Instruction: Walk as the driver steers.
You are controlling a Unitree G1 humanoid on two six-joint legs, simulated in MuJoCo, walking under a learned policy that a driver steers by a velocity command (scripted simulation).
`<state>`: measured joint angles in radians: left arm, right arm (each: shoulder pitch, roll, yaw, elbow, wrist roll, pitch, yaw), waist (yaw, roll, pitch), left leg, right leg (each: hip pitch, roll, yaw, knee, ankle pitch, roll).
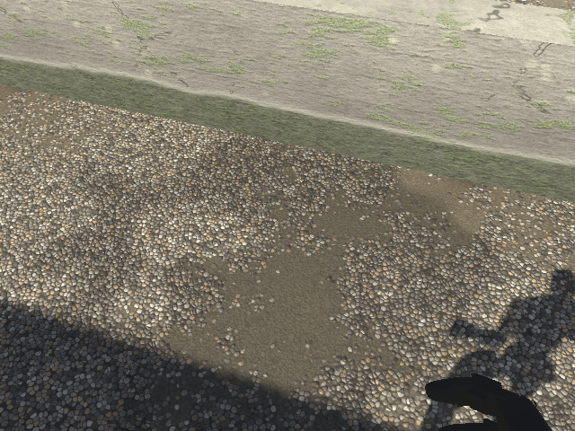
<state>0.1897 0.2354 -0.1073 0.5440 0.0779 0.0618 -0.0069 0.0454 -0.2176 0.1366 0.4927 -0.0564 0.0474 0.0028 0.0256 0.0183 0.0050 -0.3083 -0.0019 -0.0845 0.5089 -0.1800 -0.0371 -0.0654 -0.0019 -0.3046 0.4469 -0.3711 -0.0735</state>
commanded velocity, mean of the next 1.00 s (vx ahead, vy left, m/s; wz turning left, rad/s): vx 0.50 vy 0.00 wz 0.00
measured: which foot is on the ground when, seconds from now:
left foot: down 0.00-1.00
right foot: down 0.00-1.00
